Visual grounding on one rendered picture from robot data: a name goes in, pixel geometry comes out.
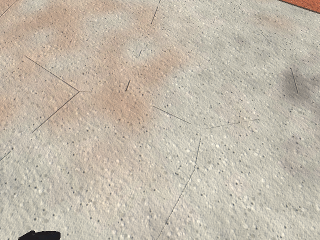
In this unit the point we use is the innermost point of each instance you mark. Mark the robot left hand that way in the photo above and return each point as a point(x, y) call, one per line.
point(43, 235)

